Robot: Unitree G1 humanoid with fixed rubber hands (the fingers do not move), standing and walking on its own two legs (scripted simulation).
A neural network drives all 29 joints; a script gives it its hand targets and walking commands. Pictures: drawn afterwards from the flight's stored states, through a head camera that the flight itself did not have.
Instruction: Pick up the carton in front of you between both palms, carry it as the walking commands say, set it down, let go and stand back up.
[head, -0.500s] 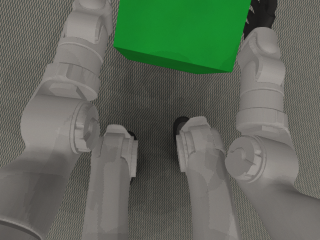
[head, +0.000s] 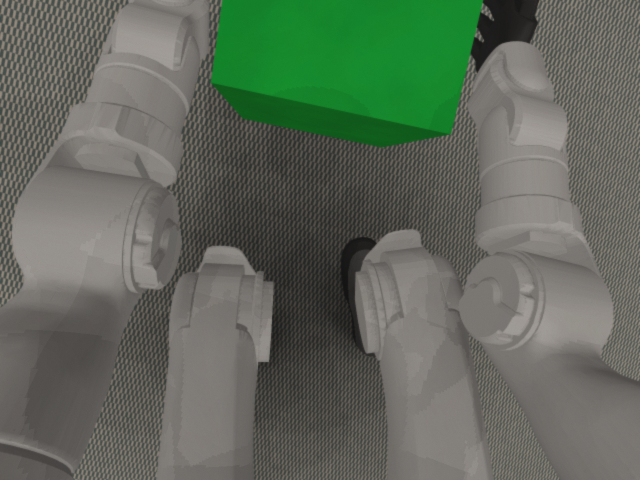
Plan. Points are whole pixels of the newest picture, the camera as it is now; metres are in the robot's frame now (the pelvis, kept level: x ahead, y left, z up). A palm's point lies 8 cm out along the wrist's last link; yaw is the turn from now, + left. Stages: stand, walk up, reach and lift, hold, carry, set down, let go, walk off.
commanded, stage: set down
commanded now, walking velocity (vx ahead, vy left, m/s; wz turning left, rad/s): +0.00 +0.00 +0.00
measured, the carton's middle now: (338, 34) +0.53 -0.06 -0.23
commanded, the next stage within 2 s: none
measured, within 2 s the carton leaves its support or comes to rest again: rests again in 0.34 s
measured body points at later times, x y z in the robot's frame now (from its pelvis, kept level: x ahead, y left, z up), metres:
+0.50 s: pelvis +0.00 +0.01 -0.01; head +0.37 +0.01 +0.25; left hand +0.58 +0.08 -0.19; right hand +0.51 -0.22 -0.18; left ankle +0.08 +0.10 -0.35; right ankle +0.12 -0.12 -0.35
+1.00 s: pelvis -0.01 +0.01 -0.02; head +0.36 +0.01 +0.23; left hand +0.58 +0.14 -0.20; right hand +0.48 -0.26 -0.20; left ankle +0.08 +0.10 -0.35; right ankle +0.12 -0.12 -0.35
